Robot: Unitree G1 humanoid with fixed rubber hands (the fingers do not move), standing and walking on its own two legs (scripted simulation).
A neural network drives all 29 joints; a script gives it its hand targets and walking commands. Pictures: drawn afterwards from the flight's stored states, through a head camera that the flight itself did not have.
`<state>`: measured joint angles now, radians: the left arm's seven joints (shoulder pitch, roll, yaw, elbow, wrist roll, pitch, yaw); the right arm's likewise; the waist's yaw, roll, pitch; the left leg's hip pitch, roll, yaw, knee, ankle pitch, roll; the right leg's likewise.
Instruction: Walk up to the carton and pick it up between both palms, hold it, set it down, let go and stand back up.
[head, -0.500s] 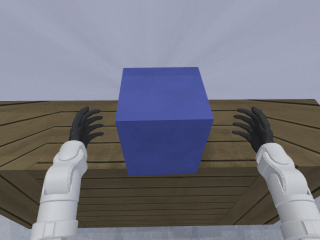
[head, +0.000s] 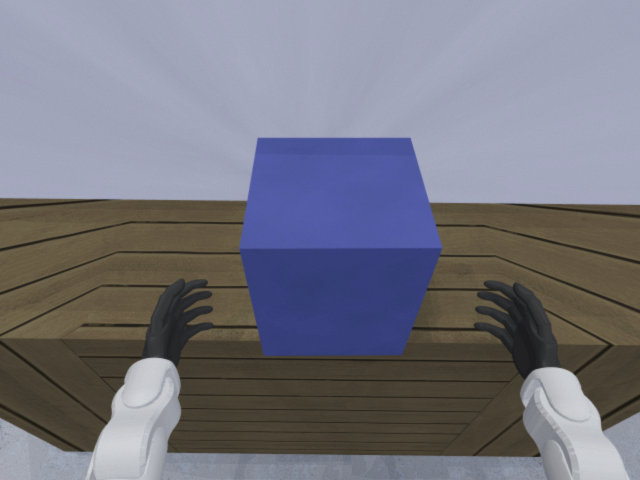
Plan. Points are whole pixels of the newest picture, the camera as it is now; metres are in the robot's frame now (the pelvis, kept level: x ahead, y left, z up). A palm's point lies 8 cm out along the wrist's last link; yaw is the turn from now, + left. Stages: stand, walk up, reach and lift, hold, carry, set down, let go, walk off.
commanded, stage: set down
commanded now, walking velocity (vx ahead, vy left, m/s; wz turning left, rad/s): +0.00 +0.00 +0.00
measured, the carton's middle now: (333, 252) +0.41 +0.02 +0.04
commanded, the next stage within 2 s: let go in 1.38 s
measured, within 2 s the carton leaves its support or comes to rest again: neither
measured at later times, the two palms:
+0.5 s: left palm (154, 425) +0.19 +0.23 -0.02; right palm (516, 428) +0.19 -0.20 -0.01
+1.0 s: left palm (156, 447) +0.17 +0.23 -0.06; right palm (506, 451) +0.18 -0.20 -0.06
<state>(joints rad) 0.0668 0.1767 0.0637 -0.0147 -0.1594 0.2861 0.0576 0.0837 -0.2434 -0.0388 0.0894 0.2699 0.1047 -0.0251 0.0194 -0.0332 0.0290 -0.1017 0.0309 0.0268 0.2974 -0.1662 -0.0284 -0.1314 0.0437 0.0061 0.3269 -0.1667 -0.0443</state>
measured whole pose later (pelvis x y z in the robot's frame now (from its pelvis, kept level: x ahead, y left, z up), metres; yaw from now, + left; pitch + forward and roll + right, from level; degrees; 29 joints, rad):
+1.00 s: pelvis +0.01 +0.02 +0.00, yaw +0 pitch -5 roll +0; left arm 0.23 0.19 -0.03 0.41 -0.03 0.07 0.04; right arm 0.21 -0.19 -0.02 0.57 0.06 -0.16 0.03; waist 0.02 -0.01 0.07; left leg -0.07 0.02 0.02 0.38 -0.23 -0.01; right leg -0.07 0.03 0.01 0.35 -0.20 -0.02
